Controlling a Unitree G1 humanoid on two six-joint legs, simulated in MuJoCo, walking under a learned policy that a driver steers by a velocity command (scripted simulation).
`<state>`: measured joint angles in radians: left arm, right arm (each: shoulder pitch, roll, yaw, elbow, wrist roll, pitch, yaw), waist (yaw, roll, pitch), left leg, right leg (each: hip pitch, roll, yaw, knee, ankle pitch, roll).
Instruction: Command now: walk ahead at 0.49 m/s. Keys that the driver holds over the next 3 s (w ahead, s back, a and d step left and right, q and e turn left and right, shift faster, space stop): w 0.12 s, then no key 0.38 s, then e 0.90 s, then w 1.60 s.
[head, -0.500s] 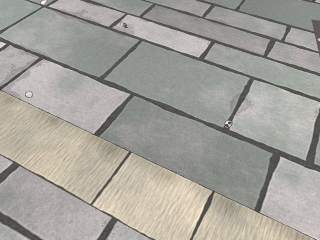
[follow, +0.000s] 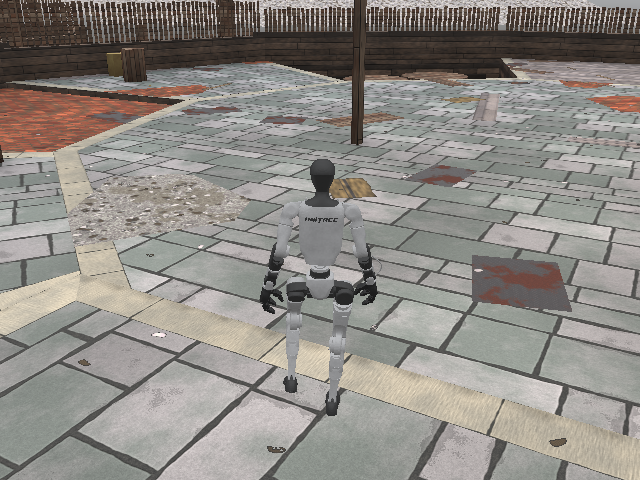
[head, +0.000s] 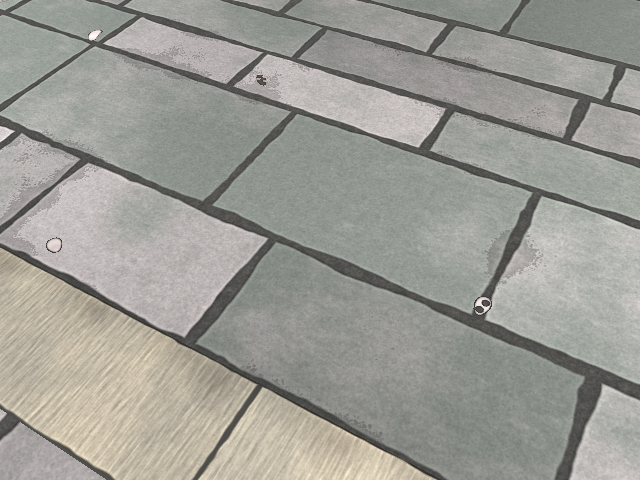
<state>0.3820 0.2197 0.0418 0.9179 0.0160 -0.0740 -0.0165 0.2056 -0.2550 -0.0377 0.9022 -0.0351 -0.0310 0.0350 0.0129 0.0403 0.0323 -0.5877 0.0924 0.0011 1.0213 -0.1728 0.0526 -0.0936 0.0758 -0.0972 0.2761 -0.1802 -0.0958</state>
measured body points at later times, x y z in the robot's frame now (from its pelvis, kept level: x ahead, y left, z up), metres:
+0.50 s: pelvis +0.22 +0.04 -0.01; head +0.25 +0.06 +0.44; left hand +0.27 +0.29 -0.16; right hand +0.27 -0.21 -0.14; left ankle +0.29 +0.10 -0.75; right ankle +0.21 -0.11 -0.69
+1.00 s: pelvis +0.23 +0.01 +0.00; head +0.26 -0.01 +0.45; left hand +0.36 +0.27 -0.12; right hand +0.29 -0.28 -0.14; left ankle +0.26 +0.15 -0.68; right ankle +0.23 -0.07 -0.75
